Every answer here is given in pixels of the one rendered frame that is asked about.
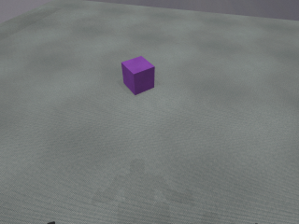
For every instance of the carton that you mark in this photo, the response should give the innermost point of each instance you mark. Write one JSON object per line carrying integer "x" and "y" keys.
{"x": 138, "y": 74}

